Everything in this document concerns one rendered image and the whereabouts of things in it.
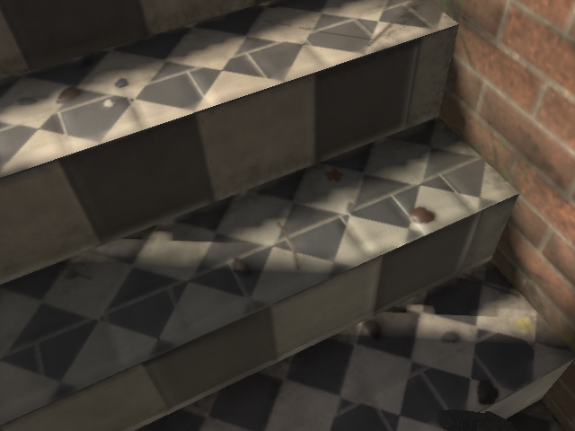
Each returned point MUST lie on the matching robot right hand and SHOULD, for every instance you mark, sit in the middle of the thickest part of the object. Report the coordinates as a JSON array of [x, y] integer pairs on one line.
[[462, 420]]

